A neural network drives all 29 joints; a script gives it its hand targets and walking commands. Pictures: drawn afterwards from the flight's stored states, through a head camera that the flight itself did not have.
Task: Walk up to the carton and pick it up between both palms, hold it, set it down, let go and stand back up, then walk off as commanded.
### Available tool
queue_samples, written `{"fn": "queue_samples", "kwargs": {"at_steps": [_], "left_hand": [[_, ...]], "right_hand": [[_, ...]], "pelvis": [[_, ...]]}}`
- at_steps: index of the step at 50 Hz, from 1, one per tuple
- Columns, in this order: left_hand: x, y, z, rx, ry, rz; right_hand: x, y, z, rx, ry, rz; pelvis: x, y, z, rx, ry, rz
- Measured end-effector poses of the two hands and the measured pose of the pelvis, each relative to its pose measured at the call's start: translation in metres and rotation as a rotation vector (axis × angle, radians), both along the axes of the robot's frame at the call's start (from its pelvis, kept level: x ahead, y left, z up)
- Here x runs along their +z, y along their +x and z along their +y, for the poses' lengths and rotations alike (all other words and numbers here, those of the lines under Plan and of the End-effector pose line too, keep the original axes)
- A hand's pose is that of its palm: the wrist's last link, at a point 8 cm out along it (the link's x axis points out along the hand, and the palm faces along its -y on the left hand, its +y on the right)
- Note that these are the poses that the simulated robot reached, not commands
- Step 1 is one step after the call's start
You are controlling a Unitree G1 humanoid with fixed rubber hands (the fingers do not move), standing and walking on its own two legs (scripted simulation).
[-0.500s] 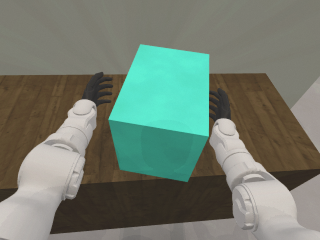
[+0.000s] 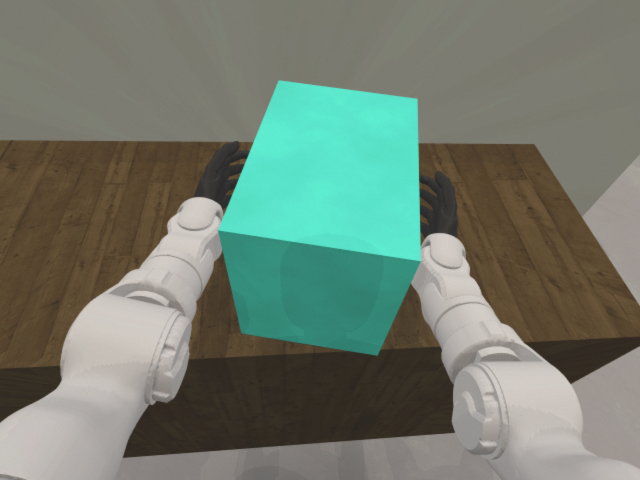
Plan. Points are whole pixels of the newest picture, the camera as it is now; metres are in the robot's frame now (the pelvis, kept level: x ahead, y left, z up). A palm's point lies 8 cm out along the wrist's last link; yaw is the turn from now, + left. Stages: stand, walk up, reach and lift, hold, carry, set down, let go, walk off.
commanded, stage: reach and lift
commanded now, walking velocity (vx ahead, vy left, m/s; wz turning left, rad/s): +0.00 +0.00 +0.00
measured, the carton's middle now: (328, 217) +0.48 -0.07 +0.04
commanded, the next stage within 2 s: none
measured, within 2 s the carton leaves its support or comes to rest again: leaves its support in 1.68 s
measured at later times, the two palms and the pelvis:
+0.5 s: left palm (209, 203) +0.47 +0.09 +0.09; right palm (435, 240) +0.40 -0.19 +0.08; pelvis +0.03 +0.01 +0.02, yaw +1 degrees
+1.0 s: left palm (211, 203) +0.47 +0.09 +0.09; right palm (434, 241) +0.40 -0.19 +0.07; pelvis +0.04 +0.01 +0.02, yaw +1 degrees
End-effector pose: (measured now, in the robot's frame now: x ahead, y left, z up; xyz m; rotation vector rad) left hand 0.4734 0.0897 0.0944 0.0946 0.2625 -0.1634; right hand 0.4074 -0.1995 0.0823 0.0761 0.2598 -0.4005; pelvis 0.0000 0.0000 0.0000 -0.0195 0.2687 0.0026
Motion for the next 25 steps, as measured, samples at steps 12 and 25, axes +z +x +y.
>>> {"fn": "queue_samples", "kwargs": {"at_steps": [12, 25], "left_hand": [[-0.002, -0.001, 0.001, -0.004, -0.004, -0.001], [-0.002, -0.004, 0.003, -0.009, -0.032, -0.018]], "right_hand": [[-0.005, -0.003, 0.002, -0.001, -0.02, -0.032], [-0.005, -0.007, 0.005, 0.013, -0.107, -0.087]], "pelvis": [[0.008, 0.005, 0.004, 0.004, 0.005, -0.041], [0.022, 0.034, 0.013, 0.018, 0.0, -0.16]]}}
